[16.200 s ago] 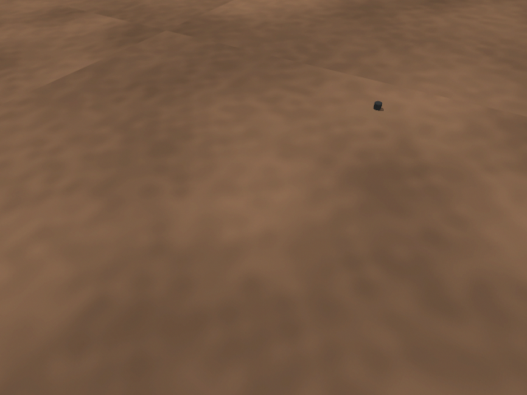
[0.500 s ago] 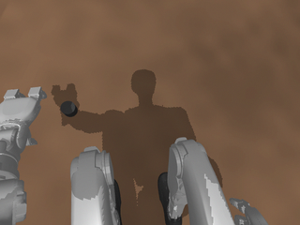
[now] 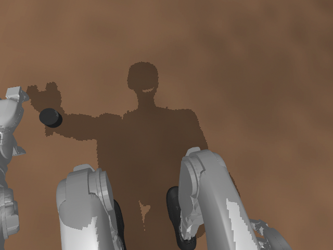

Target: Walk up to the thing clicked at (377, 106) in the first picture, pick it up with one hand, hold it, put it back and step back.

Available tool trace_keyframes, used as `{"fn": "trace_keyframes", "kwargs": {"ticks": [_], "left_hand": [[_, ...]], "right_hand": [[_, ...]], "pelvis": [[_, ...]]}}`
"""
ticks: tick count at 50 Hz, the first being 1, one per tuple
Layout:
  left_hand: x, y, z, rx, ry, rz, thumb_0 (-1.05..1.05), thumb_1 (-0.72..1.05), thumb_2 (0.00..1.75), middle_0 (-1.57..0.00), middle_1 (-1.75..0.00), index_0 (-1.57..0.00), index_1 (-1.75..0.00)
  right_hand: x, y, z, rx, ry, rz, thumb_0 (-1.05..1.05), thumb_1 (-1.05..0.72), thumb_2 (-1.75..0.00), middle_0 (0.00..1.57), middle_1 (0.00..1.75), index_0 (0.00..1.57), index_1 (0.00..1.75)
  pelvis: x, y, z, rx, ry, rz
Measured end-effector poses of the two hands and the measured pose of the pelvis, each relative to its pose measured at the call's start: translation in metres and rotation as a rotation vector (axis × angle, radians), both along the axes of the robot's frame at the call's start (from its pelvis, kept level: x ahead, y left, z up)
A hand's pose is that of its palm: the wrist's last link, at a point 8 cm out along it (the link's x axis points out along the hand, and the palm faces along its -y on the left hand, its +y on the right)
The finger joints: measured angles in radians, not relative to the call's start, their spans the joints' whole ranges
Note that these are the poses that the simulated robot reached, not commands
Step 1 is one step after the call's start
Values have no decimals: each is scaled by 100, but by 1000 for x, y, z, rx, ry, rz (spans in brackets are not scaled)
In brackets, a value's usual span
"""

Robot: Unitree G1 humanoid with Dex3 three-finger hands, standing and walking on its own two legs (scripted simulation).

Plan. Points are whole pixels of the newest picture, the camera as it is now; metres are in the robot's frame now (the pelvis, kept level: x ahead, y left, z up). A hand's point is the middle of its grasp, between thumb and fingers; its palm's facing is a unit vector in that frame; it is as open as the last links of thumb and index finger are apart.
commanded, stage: rise first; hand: left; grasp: from above
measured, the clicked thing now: (51, 118) +0.48 +0.31 -0.32
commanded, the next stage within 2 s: approach in 1.90 s
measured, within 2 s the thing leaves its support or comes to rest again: neither
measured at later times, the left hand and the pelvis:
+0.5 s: hand (19, 128) +0.42 +0.34 -0.20, palm faces -0.45 -0.11 -0.89, open 14.2 cm; pelvis +0.00 +0.00 -0.01, yaw -1 degrees
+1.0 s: hand (21, 124) +0.43 +0.34 -0.21, palm faces -0.46 -0.11 -0.88, open 14.2 cm; pelvis +0.00 +0.00 -0.02, yaw -2 degrees
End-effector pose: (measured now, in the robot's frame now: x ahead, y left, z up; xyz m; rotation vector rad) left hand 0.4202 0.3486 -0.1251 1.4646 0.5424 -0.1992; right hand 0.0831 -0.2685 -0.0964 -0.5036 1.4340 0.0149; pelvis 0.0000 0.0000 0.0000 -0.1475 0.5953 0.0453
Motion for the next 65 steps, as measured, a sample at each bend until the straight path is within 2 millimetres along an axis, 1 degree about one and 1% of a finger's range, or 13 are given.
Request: {"fn": "trace_keyframes", "kwargs": {"ticks": [7, 21, 32, 42, 54, 65], "left_hand": [[4, 0, -7, 3, 5, -11, 0, -53, 99, -8, -103, -9, -102], [6, -4, -17, -2, 11, -19, 0, -54, 100, -8, -103, -8, -102], [15, -4, -25, 1, -4, -15, 0, -54, 101, -8, -103, -8, -103], [19, -3, -29, -3, 6, -13, 0, -54, 100, -8, -103, -8, -103], [22, -4, -33, -6, 5, -18, 0, -54, 100, -8, -103, -8, -103], [29, -2, -34, 4, -9, -6, 0, -53, 100, -9, -103, -8, -103]], "right_hand": [[-7, 0, 2, -13, 19, -8, 0, -91, -91, 20, 30, 20, 30], [-7, 2, -7, 4, 6, 17, 0, -91, -91, 20, 30, 20, 30], [-11, 4, -7, -4, 15, 20, 0, -91, -91, 20, 30, 20, 30], [-14, 7, -3, -2, 24, 16, 0, -91, -91, 20, 30, 20, 30], [-17, 6, -3, -7, 18, 35, 0, -91, -90, 20, 30, 20, 30], [-27, 6, -3, -4, 22, 35, 0, -91, -90, 20, 30, 20, 30]], "pelvis": [[2, 2, -4, -7, -3, -3], [-1, 0, -13, -8, -23, -8], [1, 1, -16, -17, -23, -13], [2, 4, -16, -26, -25, -14], [0, 3, -21, -29, -43, -15], [-2, 3, -25, -33, -54, -20]]}}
